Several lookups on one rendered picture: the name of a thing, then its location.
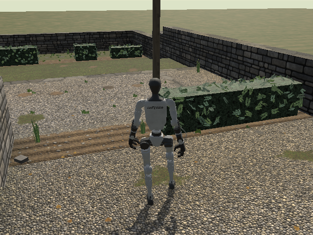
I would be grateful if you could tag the robot left forearm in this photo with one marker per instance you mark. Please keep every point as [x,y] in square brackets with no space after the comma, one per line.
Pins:
[133,131]

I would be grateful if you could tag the right robot upper arm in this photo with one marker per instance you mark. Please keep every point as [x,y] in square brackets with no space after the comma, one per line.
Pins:
[173,112]

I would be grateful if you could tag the robot right forearm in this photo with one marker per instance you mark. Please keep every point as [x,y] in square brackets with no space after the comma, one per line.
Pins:
[178,133]

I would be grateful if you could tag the right robot hand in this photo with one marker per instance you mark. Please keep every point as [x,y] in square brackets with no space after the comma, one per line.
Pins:
[182,149]

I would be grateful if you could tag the robot foot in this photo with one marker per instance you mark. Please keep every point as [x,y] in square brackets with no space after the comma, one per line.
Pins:
[172,185]
[150,200]

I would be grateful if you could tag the left robot upper arm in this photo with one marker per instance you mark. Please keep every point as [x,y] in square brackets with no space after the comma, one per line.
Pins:
[138,111]

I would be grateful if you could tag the right robot foot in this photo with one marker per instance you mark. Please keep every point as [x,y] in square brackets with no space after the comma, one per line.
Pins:
[172,185]

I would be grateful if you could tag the left robot foot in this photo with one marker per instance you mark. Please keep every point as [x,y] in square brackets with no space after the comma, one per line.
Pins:
[150,200]

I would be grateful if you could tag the left robot hand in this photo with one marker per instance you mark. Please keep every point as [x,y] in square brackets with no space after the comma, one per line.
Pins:
[131,142]

